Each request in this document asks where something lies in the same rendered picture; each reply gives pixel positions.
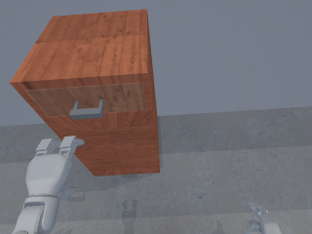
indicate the drawer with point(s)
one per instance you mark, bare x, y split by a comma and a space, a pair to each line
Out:
122, 97

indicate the cabinet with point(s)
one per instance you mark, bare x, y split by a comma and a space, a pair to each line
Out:
98, 49

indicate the handle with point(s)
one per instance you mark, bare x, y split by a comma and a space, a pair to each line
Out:
86, 113

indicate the robot left hand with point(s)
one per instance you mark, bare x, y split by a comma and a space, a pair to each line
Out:
47, 172

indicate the robot right hand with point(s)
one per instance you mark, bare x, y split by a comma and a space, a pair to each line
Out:
267, 223

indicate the left robot forearm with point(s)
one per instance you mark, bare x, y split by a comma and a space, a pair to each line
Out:
38, 215

